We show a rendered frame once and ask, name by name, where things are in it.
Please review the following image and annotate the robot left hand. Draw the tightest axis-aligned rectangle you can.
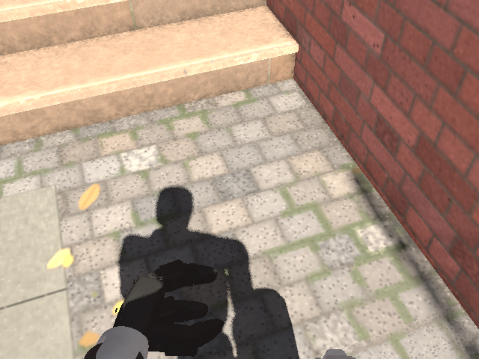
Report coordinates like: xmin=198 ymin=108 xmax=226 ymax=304
xmin=113 ymin=260 xmax=224 ymax=357

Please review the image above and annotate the robot left forearm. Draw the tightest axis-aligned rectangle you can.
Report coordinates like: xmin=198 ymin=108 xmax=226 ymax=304
xmin=84 ymin=326 xmax=149 ymax=359

